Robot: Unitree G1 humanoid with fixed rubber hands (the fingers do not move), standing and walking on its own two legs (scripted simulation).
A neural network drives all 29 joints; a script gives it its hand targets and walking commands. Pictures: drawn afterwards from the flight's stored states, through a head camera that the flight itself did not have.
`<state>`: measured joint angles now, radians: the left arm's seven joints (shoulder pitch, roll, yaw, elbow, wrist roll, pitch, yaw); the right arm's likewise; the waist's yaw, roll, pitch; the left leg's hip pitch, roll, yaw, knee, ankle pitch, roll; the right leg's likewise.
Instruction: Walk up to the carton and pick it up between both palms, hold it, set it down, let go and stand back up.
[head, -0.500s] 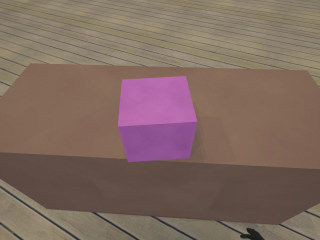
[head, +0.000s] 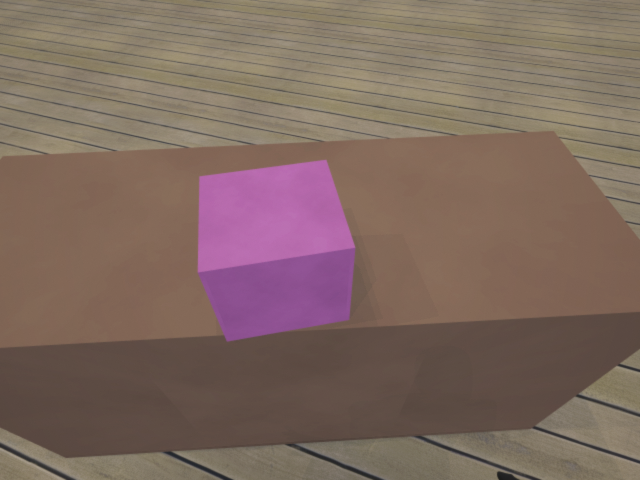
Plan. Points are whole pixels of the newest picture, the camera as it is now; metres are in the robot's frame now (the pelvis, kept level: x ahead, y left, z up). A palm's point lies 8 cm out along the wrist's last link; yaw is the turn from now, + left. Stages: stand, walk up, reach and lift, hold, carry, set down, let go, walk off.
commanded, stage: walk up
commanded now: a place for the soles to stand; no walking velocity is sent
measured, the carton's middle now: (276, 250) +0.45 +0.07 +0.00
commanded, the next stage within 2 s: none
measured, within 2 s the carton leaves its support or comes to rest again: neither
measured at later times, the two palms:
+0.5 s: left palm out of the picture +0.14 +0.18 -0.11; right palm out of the picture +0.01 -0.31 -0.13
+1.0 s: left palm out of the picture +0.08 +0.20 -0.12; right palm out of the picture +0.05 -0.32 -0.12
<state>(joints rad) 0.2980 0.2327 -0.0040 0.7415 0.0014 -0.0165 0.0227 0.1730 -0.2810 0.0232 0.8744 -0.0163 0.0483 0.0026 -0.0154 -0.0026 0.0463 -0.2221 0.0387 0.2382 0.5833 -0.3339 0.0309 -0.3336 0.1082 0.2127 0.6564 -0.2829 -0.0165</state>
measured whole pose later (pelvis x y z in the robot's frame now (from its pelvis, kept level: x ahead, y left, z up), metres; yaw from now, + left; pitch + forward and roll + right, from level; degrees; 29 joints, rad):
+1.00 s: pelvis +0.02 -0.06 +0.01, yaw +3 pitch -2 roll -1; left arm 0.17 0.27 -0.04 0.98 0.01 0.01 0.01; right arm 0.32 -0.27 0.05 0.94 -0.01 -0.02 -0.01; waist 0.00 0.01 0.05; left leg -0.20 0.08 -0.02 0.53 -0.31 -0.06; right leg -0.23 0.00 -0.14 0.50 -0.25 -0.04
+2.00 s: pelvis +0.01 -0.06 -0.01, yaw +16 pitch -1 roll -3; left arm 0.20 0.31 -0.02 0.87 0.02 0.06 -0.01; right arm 0.32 -0.29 0.01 0.74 -0.01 -0.01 -0.03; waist 0.01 0.01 0.04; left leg -0.37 -0.02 -0.23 0.74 -0.35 -0.04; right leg -0.27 -0.09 -0.32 0.65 -0.34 -0.02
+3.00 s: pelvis +0.00 -0.08 +0.00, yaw +12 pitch -5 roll +0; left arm 0.07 0.26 0.12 0.51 0.05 0.46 0.00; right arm 0.02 -0.22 0.00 0.85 -0.04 -0.11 0.04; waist 0.02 -0.07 0.13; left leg -0.25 0.06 -0.02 0.62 -0.29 -0.06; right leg -0.23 0.00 -0.12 0.63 -0.32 -0.05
